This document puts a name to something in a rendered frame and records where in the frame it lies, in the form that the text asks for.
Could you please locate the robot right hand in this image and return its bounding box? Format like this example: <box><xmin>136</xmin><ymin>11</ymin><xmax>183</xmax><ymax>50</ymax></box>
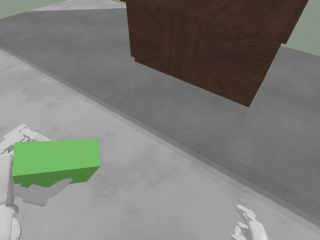
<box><xmin>231</xmin><ymin>204</ymin><xmax>269</xmax><ymax>240</ymax></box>

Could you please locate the robot left hand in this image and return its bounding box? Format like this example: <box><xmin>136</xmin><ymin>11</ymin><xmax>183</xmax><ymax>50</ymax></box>
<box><xmin>0</xmin><ymin>124</ymin><xmax>73</xmax><ymax>207</ymax></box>

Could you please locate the table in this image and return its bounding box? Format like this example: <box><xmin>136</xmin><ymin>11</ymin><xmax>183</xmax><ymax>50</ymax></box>
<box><xmin>120</xmin><ymin>0</ymin><xmax>309</xmax><ymax>107</ymax></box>

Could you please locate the robot left forearm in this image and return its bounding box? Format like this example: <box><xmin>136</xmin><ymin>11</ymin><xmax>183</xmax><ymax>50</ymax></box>
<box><xmin>0</xmin><ymin>203</ymin><xmax>22</xmax><ymax>240</ymax></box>

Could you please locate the sponge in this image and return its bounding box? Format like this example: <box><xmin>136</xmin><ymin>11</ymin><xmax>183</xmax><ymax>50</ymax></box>
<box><xmin>12</xmin><ymin>139</ymin><xmax>101</xmax><ymax>188</ymax></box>

